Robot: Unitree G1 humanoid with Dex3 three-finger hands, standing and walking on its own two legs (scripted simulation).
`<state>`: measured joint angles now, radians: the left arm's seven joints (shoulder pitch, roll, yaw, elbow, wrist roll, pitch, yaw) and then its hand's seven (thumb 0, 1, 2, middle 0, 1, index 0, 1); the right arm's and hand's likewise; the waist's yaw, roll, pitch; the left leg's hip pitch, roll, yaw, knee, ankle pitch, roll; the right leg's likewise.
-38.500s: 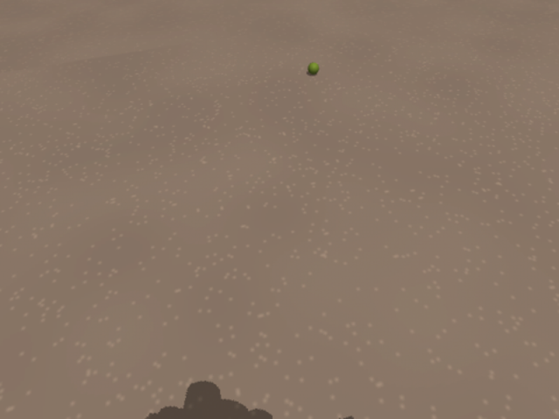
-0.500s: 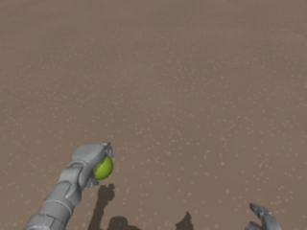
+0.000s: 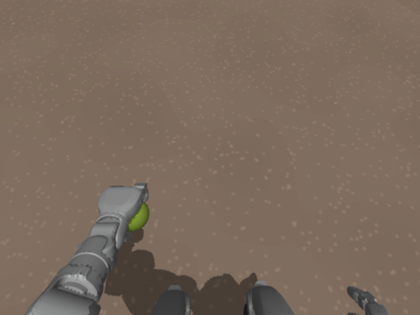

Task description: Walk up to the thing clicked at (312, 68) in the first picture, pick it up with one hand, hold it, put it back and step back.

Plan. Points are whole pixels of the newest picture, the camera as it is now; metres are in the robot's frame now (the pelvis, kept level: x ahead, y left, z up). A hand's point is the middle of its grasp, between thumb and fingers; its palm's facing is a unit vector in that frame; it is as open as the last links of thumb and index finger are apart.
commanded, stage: crouch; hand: left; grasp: from above
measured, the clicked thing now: (132, 214) +0.35 +0.20 -0.13
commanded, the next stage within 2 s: lower in 1.48 s
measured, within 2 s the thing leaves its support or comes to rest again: neither
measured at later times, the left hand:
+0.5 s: hand (153, 233) +0.36 +0.20 -0.35, palm faces -0.48 +0.01 -0.88, open 10.5 cm
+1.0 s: hand (161, 234) +0.39 +0.19 -0.47, palm faces -0.48 -0.03 -0.88, open 10.5 cm
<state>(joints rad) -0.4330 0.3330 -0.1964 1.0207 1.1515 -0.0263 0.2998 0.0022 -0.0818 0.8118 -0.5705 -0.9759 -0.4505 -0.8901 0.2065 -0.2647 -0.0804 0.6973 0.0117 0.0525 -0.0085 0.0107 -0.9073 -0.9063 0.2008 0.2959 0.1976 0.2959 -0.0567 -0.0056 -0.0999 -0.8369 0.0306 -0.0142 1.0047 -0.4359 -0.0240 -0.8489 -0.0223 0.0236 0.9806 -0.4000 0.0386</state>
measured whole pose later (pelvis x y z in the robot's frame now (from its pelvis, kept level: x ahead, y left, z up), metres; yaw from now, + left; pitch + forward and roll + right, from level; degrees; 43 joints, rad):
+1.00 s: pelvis -0.05 +0.00 -0.30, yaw -2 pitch +37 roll -3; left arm -0.85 0.44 -0.04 1.33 1.16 -0.03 0.41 0.01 -0.10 0.72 -0.69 -0.85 -0.56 -0.80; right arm 0.13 -0.24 -0.04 0.75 -0.11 -0.05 0.08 0.01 -0.91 -0.90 0.20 0.30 0.20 0.30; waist -0.19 0.02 -0.14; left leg -2.08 0.00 -0.10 2.15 -0.72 -0.04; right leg -2.08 0.00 0.01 2.09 -0.66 0.05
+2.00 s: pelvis -0.05 +0.00 -0.39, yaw -3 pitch +35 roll -5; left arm -0.98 0.53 0.02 1.58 1.27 -0.13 0.55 0.01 -0.10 0.69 -0.72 -0.81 -0.60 -0.77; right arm 0.14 -0.27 0.02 0.80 -0.19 -0.11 0.18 0.01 -0.91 -0.90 0.20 0.30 0.20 0.30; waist -0.27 -0.01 -0.05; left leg -2.32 -0.03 -0.14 2.43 -0.72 -0.05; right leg -2.30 0.01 0.01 2.35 -0.66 0.06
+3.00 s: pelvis -0.05 +0.01 -0.41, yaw -9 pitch +30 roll -11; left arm -1.02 0.70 0.13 1.80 1.32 -0.16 0.73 0.02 -0.04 0.60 -0.71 -0.78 -0.59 -0.73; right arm 0.13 -0.30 0.13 0.80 -0.29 -0.22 0.34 0.00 -0.91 -0.90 0.20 0.30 0.20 0.30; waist -0.37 -0.05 0.07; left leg -2.35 -0.02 -0.21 2.57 -0.75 -0.03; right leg -2.30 0.04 -0.05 2.41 -0.65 0.08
